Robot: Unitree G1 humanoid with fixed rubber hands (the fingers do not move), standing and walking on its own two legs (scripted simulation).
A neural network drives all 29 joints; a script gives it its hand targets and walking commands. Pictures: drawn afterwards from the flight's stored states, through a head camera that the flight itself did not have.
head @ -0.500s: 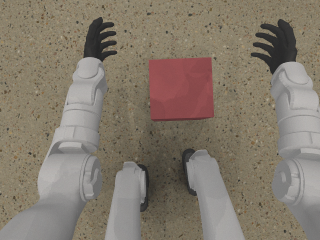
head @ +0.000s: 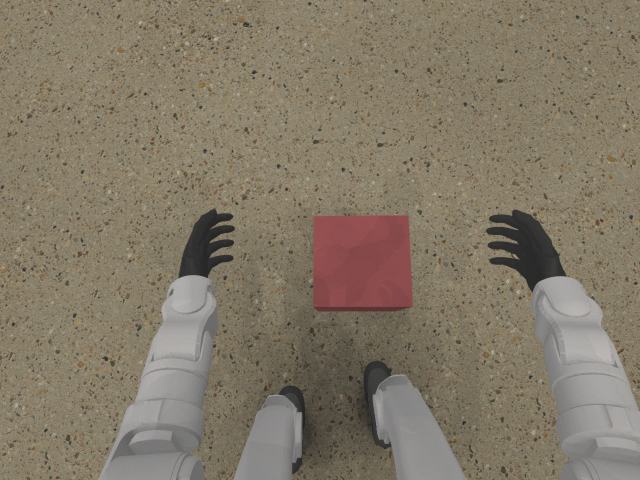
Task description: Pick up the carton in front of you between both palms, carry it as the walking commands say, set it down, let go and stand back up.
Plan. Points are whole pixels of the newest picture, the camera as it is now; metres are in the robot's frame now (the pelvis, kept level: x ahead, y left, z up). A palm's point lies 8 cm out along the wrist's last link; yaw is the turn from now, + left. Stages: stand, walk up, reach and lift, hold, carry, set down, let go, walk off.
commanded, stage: let go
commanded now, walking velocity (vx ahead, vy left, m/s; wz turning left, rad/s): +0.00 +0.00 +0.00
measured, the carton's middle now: (358, 268) +0.43 -0.08 -0.58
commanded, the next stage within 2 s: stand in 0.96 s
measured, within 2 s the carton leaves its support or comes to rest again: neither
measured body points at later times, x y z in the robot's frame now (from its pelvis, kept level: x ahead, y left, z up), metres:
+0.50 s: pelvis +0.05 +0.02 +0.07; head +0.11 +0.02 +0.52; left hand +0.25 +0.25 -0.01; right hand +0.21 -0.22 -0.01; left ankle +0.01 +0.14 -0.67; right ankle +0.05 -0.10 -0.67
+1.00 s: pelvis +0.05 +0.02 +0.07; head +0.05 +0.02 +0.52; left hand +0.22 +0.25 -0.01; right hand +0.22 -0.23 +0.00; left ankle +0.01 +0.14 -0.67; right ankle +0.05 -0.10 -0.67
